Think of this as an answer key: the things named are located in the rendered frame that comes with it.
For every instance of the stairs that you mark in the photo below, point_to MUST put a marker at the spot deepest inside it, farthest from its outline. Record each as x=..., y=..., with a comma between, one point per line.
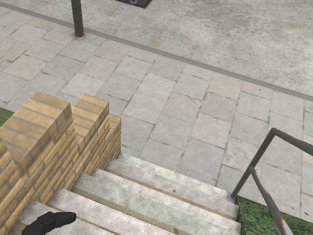
x=133, y=197

